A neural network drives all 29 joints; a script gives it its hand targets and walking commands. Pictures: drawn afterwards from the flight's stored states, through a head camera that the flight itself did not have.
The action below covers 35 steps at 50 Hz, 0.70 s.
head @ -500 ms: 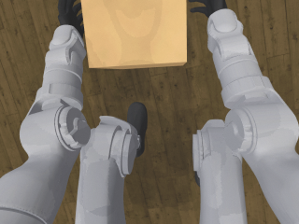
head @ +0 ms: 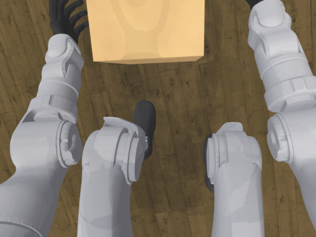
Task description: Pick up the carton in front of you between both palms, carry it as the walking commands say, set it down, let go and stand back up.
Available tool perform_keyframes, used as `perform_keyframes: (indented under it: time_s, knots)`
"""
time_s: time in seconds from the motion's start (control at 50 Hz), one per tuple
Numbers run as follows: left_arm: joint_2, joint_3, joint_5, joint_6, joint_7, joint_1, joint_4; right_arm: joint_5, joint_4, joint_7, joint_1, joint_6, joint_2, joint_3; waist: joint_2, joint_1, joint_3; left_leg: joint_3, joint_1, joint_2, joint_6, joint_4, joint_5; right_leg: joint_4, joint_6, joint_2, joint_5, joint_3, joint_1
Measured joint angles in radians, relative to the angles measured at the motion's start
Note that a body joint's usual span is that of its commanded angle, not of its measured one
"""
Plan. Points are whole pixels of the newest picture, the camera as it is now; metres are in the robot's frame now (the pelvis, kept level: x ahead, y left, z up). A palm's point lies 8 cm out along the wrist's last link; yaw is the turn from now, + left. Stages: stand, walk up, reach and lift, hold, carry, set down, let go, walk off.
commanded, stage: set down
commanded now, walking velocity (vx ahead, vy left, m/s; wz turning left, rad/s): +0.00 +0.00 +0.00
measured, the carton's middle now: (154, 17) +0.53 +0.09 -0.26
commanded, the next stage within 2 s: let go in 0.98 s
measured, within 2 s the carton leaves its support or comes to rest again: neither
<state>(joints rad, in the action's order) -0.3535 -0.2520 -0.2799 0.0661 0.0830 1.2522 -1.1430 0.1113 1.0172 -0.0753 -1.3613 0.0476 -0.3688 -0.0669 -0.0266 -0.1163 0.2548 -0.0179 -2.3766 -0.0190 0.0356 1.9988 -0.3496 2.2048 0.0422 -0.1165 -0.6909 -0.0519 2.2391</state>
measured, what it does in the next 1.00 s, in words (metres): rises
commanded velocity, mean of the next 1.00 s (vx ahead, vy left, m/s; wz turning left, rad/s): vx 0.00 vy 0.00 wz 0.00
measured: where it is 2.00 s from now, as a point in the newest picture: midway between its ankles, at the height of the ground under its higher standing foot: (179, 156)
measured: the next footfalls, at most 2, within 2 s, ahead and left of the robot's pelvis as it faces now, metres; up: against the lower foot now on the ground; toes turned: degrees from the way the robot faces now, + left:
none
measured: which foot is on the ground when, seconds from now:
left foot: down 0.00-1.00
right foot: down 0.00-1.00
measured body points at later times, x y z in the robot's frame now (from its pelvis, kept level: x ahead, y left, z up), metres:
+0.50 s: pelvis +0.02 +0.00 +0.10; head +0.34 +0.02 +0.42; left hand +0.48 +0.26 -0.03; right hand +0.57 -0.12 -0.02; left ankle +0.17 +0.13 -0.35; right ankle +0.07 -0.12 -0.35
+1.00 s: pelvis +0.05 +0.01 +0.23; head +0.33 +0.03 +0.58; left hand +0.47 +0.27 +0.12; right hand +0.57 -0.13 +0.13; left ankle +0.17 +0.13 -0.35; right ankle +0.07 -0.12 -0.35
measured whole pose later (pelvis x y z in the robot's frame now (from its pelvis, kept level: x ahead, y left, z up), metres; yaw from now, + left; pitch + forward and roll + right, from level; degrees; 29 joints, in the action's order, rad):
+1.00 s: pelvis +0.05 +0.01 +0.23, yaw +0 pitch +45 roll -1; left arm -0.12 -0.34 -0.03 -0.12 0.07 0.77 -0.63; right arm -0.02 0.87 0.04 -0.99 0.13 -0.30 0.19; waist 0.03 -0.12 -0.13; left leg -0.03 -1.73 0.00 0.01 1.20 -0.26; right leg 1.32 0.03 -0.06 -0.51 -0.05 1.61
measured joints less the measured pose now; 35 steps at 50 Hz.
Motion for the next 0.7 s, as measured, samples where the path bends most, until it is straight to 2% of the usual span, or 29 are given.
perform_keyframes:
  time_s: [0.12,0.2,0.4,0.6,0.7]
  knots:
    - [0.082,-0.01,0.043,-0.054,0.031,-0.105,0.204,-0.021,-0.099,-0.019,0.083,0.045,0.017,0.061,0.021,-0.001,-0.06,-0.012,0.038,0.022,0.003,-0.032,0.004,-0.036,-0.009,0.023,-0.008,0.016,-0.05]
    - [0.124,-0.025,0.1,-0.103,0.049,-0.17,0.285,-0.018,-0.099,-0.014,0.11,0.08,0.023,0.104,0.048,-0.003,-0.107,-0.022,0.087,0.023,0.004,-0.078,-0.004,-0.094,-0.016,0.026,-0.004,0.025,-0.101]
    - [0.165,-0.043,0.168,-0.151,0.045,-0.245,0.364,-0.045,-0.043,0.025,0.143,0.077,0.032,0.176,0.065,-0.008,-0.249,-0.024,0.168,0.024,-0.004,-0.224,-0.006,-0.264,-0.017,0.036,0.018,0.026,-0.181]
    - [0.197,-0.066,0.192,-0.185,0.027,-0.358,0.483,-0.081,-0.175,0.051,0.269,0.099,0.05,0.192,0.052,-0.005,-0.33,-0.018,0.277,0.023,-0.013,-0.384,0.001,-0.441,-0.015,0.045,0.048,0.017,-0.283]
    - [0.2,-0.07,0.194,-0.201,0.013,-0.401,0.518,-0.09,-0.204,0.067,0.305,0.113,0.057,0.201,0.055,-0.003,-0.355,-0.017,0.358,0.024,-0.013,-0.478,0.013,-0.54,-0.017,0.05,0.071,0.014,-0.36]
